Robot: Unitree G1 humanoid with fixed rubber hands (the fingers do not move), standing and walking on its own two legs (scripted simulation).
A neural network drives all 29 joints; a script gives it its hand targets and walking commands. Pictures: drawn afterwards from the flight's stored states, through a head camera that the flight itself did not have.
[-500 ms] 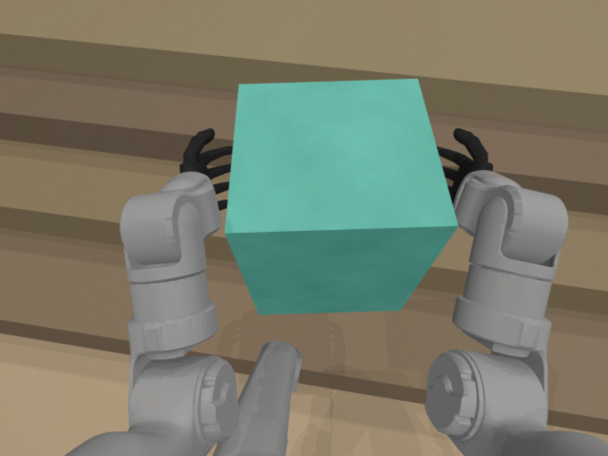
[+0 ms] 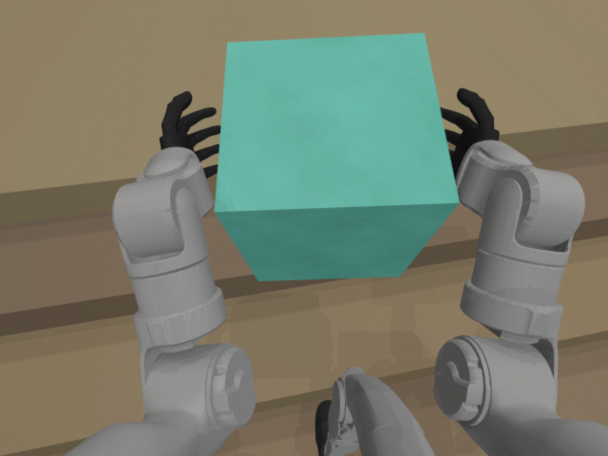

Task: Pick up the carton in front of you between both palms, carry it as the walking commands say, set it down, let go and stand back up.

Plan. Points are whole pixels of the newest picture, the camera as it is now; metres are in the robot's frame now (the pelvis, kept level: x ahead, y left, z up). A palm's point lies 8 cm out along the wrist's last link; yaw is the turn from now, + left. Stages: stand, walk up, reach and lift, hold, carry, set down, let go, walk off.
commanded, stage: carry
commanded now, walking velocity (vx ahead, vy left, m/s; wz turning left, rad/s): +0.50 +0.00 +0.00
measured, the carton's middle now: (327, 178) +0.41 -0.04 +0.12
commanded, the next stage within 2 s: none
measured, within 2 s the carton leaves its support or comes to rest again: neither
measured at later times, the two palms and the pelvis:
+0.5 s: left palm out of the picture +0.68 +0.22 +0.30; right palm out of the picture +0.67 -0.08 +0.29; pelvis +0.31 +0.08 +0.13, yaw +3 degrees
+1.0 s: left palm out of the picture +0.95 +0.23 +0.41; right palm out of the picture +0.99 -0.06 +0.42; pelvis +0.62 +0.04 +0.25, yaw +2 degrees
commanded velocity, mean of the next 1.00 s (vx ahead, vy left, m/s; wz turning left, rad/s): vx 0.45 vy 0.00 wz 0.00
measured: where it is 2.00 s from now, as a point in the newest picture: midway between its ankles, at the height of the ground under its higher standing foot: (262, 167)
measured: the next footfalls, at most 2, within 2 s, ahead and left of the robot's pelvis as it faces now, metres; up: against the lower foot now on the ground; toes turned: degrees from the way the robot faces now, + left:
left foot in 0.44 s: +0.46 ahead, +0.19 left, +0.12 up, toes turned +11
right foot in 0.94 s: +0.79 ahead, -0.04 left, +0.24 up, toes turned -2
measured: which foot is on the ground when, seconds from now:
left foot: up 0.00-0.42, down 0.44-0.98, up 1.00-1.00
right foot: down 0.00-0.48, up 0.50-0.92, down 0.94-1.00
